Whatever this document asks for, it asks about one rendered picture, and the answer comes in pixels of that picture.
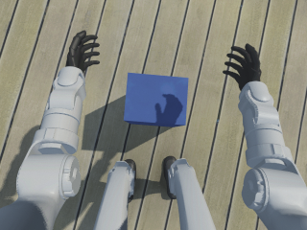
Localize robot left shin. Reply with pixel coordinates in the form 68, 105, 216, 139
107, 161, 131, 178

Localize right robot upper arm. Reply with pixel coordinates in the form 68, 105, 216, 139
241, 167, 307, 230

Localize carton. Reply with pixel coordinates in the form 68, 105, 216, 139
124, 72, 189, 127

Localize right robot hand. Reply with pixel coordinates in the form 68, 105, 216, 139
223, 43, 262, 91

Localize left robot upper arm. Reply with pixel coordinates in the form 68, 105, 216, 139
0, 153, 82, 230

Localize robot right thigh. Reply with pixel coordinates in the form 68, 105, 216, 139
168, 163, 216, 230

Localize robot left forearm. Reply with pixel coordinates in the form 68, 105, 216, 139
16, 66, 86, 194

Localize robot right forearm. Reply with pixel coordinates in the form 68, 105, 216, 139
238, 80, 307, 190

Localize left robot hand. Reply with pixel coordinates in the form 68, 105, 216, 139
65, 30, 100, 74

